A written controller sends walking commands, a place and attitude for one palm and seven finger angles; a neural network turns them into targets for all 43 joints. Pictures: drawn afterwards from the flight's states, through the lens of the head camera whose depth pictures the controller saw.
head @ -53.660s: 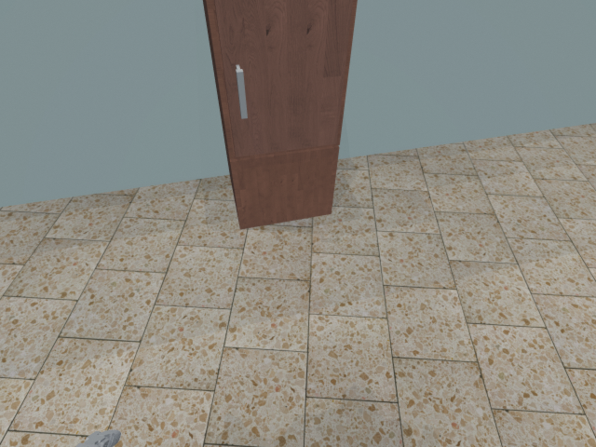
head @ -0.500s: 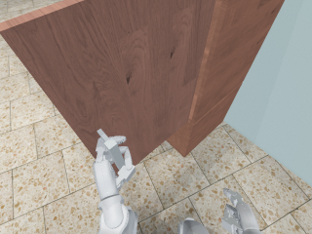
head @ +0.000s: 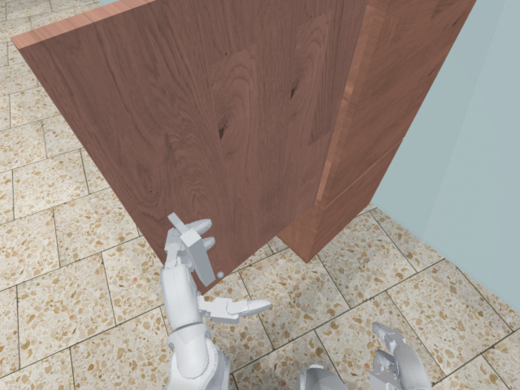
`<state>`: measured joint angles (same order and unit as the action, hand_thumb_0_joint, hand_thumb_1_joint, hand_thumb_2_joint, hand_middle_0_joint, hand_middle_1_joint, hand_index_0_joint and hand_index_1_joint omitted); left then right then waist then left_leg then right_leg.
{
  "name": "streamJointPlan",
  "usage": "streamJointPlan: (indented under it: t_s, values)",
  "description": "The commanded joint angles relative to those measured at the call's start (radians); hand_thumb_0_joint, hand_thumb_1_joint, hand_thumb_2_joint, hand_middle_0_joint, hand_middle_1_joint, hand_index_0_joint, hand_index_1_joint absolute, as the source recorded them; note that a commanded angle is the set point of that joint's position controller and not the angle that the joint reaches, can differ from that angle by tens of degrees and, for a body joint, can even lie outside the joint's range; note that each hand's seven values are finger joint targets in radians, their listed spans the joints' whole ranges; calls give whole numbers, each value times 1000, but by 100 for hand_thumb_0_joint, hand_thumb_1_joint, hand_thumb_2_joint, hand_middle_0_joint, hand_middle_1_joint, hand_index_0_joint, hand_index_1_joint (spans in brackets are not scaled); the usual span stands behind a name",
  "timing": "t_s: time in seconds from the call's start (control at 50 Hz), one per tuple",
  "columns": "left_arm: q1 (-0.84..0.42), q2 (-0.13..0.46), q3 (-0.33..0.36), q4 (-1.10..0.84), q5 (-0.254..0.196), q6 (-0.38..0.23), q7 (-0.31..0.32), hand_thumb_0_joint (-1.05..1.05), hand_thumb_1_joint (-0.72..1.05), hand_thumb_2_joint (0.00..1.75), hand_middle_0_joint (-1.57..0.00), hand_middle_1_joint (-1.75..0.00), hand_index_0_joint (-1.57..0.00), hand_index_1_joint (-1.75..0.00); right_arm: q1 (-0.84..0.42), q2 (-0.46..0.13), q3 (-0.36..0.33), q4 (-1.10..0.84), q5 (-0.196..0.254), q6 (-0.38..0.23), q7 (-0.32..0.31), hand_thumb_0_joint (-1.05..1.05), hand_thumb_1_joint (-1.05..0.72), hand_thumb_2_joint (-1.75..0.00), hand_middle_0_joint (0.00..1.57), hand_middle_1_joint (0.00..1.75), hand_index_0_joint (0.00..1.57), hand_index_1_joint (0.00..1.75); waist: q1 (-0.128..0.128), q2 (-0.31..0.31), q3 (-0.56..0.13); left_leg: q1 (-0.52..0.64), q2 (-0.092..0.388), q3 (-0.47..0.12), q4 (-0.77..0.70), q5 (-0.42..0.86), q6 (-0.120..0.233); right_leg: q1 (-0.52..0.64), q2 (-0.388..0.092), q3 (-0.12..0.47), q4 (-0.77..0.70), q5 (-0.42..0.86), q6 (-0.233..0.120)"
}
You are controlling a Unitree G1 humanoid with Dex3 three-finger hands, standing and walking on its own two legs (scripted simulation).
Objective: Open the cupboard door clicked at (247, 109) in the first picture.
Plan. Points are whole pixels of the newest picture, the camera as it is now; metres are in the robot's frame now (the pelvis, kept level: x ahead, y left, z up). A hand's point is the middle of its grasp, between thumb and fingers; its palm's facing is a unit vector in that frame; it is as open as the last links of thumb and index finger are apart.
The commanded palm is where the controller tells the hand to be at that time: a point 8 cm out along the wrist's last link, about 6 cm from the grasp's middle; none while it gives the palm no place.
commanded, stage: open thumb and fingers to let go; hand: left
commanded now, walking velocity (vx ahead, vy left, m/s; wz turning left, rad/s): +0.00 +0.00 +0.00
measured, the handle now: (192, 251) +0.32 +0.12 +0.02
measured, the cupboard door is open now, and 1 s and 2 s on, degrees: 89 91 91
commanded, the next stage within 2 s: slide the hand sideways off the handle in 0.20 s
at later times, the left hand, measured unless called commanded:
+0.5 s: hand (214, 302) +0.24 +0.08 +0.03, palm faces -0.17 -0.98 -0.05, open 15.9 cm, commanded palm +0.23 +0.12 +0.02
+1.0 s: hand (191, 326) +0.21 +0.10 +0.03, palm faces -0.06 -1.00 +0.01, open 16.1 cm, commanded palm +0.18 +0.16 +0.02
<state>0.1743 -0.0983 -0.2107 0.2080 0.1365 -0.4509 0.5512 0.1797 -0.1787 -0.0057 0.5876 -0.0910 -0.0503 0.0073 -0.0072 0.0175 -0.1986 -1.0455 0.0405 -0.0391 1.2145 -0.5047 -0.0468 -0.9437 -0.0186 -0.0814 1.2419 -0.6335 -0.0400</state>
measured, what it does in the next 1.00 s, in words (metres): stands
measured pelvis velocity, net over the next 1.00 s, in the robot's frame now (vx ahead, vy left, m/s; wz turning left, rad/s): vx -0.01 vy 0.02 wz -0.02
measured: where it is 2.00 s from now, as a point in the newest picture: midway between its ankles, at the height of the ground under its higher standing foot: outside the picture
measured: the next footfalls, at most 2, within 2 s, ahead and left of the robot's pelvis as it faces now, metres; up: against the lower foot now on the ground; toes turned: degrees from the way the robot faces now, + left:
none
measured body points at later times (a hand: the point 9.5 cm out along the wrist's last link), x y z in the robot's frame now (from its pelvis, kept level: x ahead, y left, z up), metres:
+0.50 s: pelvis -0.01 +0.02 -0.01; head +0.07 +0.02 +0.44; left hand +0.25 +0.13 +0.03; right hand +0.17 -0.20 -0.10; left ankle +0.04 +0.15 -0.63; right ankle -0.02 -0.09 -0.63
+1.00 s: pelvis -0.01 +0.02 -0.02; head +0.07 +0.02 +0.43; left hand +0.21 +0.16 +0.03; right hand +0.19 -0.19 -0.10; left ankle +0.04 +0.15 -0.63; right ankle -0.02 -0.09 -0.63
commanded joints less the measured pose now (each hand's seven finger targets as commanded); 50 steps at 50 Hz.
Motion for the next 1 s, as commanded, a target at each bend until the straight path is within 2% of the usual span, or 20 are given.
streamJointPlan:
  t_s: [0.0,0.06,0.16,0.22,0.28,0.3,0.32,0.34,0.38,0.42,0.46,0.5,0.54,0.58,0.6,0.66,0.74,0.84,0.96,0.98]
  values:
    - [-149,-47,5,-191,5,-41,19,0,-50,30,-22,-70,-22,-70,-59,-86,-27,-147,0,-46,-8,0,-90,-90,20,30,20,30,-11,-80,-242,219,-51,20,-106,188,56,125,6,52,-237,351,24]
    - [-131,-47,14,-184,4,-33,24,0,-50,30,-19,-55,-19,-55,-60,-85,-27,-149,0,-44,-9,0,-90,-90,20,30,20,30,2,-72,-257,226,-51,19,-113,204,53,132,10,43,-228,358,20]
    - [-126,-56,11,-184,0,-21,25,0,-50,30,-15,-30,-15,-30,-64,-83,-24,-152,3,-41,-6,0,-90,-90,20,30,20,30,0,-84,-249,233,-48,16,-117,208,52,128,15,35,-226,355,18]
    - [-113,-75,-5,-202,5,-13,28,0,-50,30,-15,-30,-15,-30,-62,-83,-23,-163,3,-41,-3,0,-90,-90,20,30,20,30,7,-70,-261,242,-47,9,-123,229,51,130,20,21,-213,358,12]
    - [-142,-100,-29,-210,12,-6,35,0,-50,30,-15,-30,-15,-30,-71,-82,-20,-161,3,-43,1,0,-90,-90,20,30,20,30,-2,-48,-252,254,-45,9,-125,210,50,101,21,14,-211,328,12]
    - [-122,44,-210,-225,111,-44,-170,0,-50,30,-15,-30,-15,-30,-1,-132,-25,-154,18,-32,8,0,-90,-90,20,30,20,30,-101,-78,-192,248,-42,12,-95,198,66,46,9,46,-209,366,16]
    - [-179,104,-147,-310,66,-86,-288,0,-50,30,-15,-30,-15,-30,-3,-125,-37,-179,20,-21,4,0,-90,-90,20,30,20,30,-66,-26,-263,249,-44,13,-83,228,73,78,3,56,-188,409,3]
    - [-172,153,-118,-316,52,-112,-358,0,-50,30,-15,-30,-15,-30,-10,-122,-35,-183,20,-17,-2,0,-90,-90,20,30,20,30,-43,-9,-295,259,-48,16,-79,242,75,104,1,63,-174,440,-1]
    - [-154,157,-127,-318,-9,-132,-484,0,-50,30,-15,-30,-15,-30,-17,-123,-31,-206,35,-20,-9,0,-90,-90,20,30,20,30,-58,-12,-256,249,-46,12,-74,211,76,80,2,62,-176,406,2]
    - [-147,92,-132,-346,-120,-122,-554,0,-50,30,-15,-30,-15,-30,-28,-121,-24,-238,56,-28,-13,0,-90,-90,20,30,20,30,-49,14,-243,267,-45,3,-90,174,75,66,12,50,-184,331,-3]
    - [-65,58,-81,-323,-214,-86,-558,0,-50,30,-15,-30,-15,-30,-45,-123,-22,-257,72,-33,-15,0,-90,-90,20,30,20,30,-23,-18,-223,264,-44,-1,-111,131,67,61,22,31,-201,265,1]
    - [-7,59,-35,-326,-246,-54,-526,0,-50,30,-15,-30,-15,-30,-46,-130,-25,-274,74,-30,-14,0,-90,-90,20,30,20,30,-8,-65,-228,258,-43,-4,-121,132,63,73,26,17,-197,255,5]
    - [36,101,6,-359,-220,-51,-479,0,-50,30,-15,-30,-15,-30,-43,-130,-30,-287,70,-27,-9,0,-90,-90,20,30,20,30,16,-69,-259,252,-41,-5,-116,169,60,76,25,15,-164,277,4]
    - [68,121,1,-379,-164,-59,-440,0,-50,30,-15,-30,-15,-30,-26,-126,-32,-294,63,-20,1,0,-90,-90,20,30,20,30,9,-74,-253,236,-40,-3,-105,179,59,55,22,17,-145,284,5]
    - [81,120,-10,-380,-135,-62,-427,0,-50,30,-15,-30,-15,-30,-27,-124,-32,-298,61,-16,5,0,-90,-90,20,30,20,30,7,-51,-232,228,-40,-2,-104,171,58,38,22,20,-140,272,4]
    - [110,139,-14,-405,-87,-69,-403,0,-50,30,-15,-30,-15,-30,-26,-121,-32,-310,59,-6,13,0,-90,-90,20,30,20,30,7,-33,-225,219,-38,-5,-101,149,56,13,22,21,-125,243,-1]
    - [151,171,15,-452,-104,-75,-419,0,-50,30,-15,-30,-15,-30,-24,-121,-30,-327,61,2,8,0,-90,-90,20,30,20,30,10,-31,-222,208,-41,4,-95,135,58,31,27,30,-138,244,-1]
    - [205,166,12,-506,-151,-80,-465,0,-50,30,-15,-30,-15,-30,-24,-120,-25,-336,68,-5,-3,0,-90,-90,20,30,20,30,3,-1,-213,215,-41,0,-92,131,59,20,33,24,-135,243,2]
    - [326,207,69,-525,-191,-92,-514,0,-50,30,-15,-30,-15,-30,-18,-121,-31,-335,70,-18,-12,0,-90,-90,20,30,20,30,11,-36,-227,190,-43,5,-62,171,60,39,36,24,-117,301,7]
    - [320,201,58,-528,-192,-92,-525,0,-50,30,-15,-30,-15,-30,-17,-121,-30,-334,70,-19,-13,0,-90,-90,20,30,20,30,1,-40,-214,182,-44,5,-57,167,62,33,36,24,-117,304,9]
